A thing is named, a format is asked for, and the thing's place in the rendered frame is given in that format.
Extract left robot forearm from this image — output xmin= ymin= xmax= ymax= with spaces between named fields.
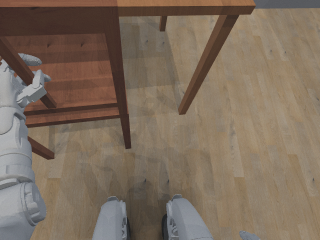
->
xmin=0 ymin=106 xmax=35 ymax=190

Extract left robot thigh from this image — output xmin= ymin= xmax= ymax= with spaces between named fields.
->
xmin=92 ymin=200 xmax=127 ymax=240

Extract robot right shin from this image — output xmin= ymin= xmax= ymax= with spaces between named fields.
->
xmin=167 ymin=194 xmax=182 ymax=240

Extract chair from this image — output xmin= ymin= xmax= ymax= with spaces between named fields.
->
xmin=0 ymin=0 xmax=132 ymax=160

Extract robot right hand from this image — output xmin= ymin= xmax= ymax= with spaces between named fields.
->
xmin=239 ymin=230 xmax=261 ymax=240

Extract left robot upper arm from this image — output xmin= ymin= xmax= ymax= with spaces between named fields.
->
xmin=0 ymin=182 xmax=47 ymax=240

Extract robot left hand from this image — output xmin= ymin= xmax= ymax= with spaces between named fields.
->
xmin=0 ymin=53 xmax=52 ymax=113

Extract table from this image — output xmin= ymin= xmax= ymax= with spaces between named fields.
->
xmin=117 ymin=0 xmax=256 ymax=115

